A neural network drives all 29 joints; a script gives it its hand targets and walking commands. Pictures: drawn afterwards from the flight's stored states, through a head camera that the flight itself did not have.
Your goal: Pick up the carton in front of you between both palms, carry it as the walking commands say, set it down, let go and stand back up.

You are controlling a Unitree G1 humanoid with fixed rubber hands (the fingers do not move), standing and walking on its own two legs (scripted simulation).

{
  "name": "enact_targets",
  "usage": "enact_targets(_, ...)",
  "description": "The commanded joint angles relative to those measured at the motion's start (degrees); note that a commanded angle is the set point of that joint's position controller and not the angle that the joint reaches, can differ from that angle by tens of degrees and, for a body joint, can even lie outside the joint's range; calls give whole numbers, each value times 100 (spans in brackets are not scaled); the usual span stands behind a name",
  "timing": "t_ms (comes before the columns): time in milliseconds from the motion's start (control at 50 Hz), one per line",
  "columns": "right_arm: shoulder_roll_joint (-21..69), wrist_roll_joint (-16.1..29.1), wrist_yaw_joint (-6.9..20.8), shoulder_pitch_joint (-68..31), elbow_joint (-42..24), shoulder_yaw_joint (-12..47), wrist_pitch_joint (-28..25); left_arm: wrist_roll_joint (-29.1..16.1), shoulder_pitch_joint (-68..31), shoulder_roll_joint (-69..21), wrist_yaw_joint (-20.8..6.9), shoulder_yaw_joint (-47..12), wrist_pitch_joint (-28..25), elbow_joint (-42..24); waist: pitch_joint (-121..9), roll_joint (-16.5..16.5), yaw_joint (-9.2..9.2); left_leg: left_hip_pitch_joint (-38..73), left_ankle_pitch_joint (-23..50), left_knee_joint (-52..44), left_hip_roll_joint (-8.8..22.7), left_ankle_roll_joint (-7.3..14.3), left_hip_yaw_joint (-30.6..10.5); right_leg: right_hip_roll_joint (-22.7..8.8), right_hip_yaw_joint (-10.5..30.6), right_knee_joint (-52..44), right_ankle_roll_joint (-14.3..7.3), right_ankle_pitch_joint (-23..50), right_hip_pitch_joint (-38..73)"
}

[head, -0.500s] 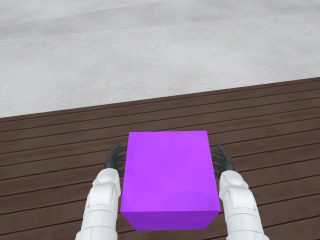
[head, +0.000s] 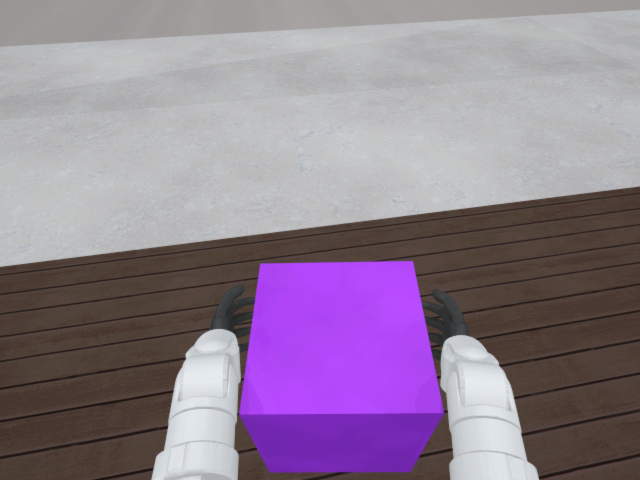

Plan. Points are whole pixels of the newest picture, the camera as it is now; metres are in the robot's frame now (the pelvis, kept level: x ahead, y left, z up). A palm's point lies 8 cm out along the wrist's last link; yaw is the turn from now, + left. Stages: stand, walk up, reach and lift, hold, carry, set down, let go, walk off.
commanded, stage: reach and lift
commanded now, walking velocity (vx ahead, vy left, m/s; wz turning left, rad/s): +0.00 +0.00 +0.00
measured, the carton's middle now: (337, 371) +0.31 +0.00 -0.05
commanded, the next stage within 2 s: hold in 0.68 s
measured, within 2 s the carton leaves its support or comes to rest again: neither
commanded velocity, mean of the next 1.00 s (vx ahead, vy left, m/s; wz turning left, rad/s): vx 0.00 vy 0.00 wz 0.00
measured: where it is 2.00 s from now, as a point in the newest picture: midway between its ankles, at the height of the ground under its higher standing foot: outside the picture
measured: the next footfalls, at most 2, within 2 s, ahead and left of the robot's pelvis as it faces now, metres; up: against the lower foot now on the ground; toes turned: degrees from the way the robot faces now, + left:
right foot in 1.98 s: +0.24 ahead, -0.09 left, +0.00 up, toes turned -9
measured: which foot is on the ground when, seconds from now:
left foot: down 0.00-1.00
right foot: down 0.00-1.00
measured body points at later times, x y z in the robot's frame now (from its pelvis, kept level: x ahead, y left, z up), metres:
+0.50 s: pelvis +0.02 +0.00 +0.01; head -0.01 +0.00 +0.46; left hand +0.33 +0.15 +0.03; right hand +0.33 -0.15 +0.03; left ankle +0.03 +0.12 -0.74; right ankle +0.04 -0.13 -0.74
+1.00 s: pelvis +0.01 +0.00 +0.01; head -0.04 +0.00 +0.45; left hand +0.31 +0.15 +0.05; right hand +0.31 -0.15 +0.05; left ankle +0.03 +0.12 -0.74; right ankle +0.04 -0.13 -0.74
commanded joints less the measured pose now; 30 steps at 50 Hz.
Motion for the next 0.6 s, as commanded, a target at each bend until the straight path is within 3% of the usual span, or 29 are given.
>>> enact_targets(0,5340,1240,1363,-3055,165,3073,-102,-1227,-2953,-5400,-1384,-3088,-77,275,-1455,-33,-12,122,99,-610,-348,84,-26,401,-1,-472,-81,117,638)
enact_targets(360,5226,1471,1246,-2126,-549,3367,133,-1403,-2038,-5151,-1319,-3364,148,-461,-1524,-43,10,668,1315,-800,-423,25,-75,440,72,-718,-2,1373,1164)
enact_targets(580,5158,1557,1225,-2007,-836,3468,288,-1502,-1918,-5106,-1295,-3496,304,-760,-1410,-21,-5,749,1369,-858,-427,13,-108,450,83,-771,7,1404,1213)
